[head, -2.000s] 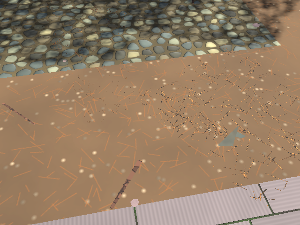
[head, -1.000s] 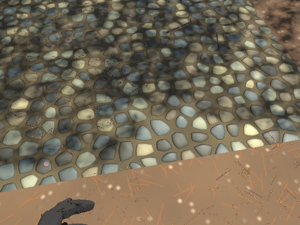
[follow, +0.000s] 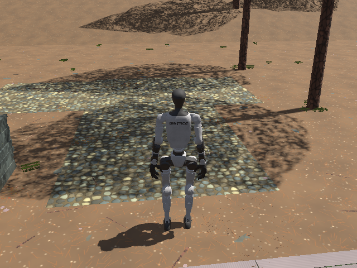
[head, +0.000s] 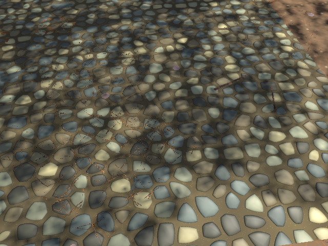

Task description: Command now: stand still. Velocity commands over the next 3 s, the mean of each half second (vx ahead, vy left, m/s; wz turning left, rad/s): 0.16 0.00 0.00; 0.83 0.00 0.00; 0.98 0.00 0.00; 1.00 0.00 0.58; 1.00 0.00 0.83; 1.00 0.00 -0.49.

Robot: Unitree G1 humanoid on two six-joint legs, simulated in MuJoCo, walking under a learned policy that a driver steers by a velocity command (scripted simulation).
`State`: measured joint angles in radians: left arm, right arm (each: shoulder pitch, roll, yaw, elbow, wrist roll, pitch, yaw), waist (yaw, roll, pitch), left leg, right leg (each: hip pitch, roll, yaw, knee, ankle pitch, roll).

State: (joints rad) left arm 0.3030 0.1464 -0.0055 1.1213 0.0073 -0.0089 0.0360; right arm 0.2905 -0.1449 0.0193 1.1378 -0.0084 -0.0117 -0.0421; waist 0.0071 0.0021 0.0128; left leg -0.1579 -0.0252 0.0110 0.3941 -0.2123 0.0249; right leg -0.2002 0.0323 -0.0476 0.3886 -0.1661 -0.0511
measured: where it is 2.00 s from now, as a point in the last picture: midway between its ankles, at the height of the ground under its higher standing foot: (185, 128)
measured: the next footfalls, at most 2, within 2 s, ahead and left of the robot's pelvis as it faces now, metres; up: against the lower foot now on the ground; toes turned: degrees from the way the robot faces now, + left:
right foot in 0.98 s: +0.46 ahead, -0.12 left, +0.00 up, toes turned -5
left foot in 1.46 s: +0.93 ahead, +0.03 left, +0.00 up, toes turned +3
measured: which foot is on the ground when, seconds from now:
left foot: down 0.00-1.00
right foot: down 0.00-0.54, up 0.56-0.96, down 0.98-1.00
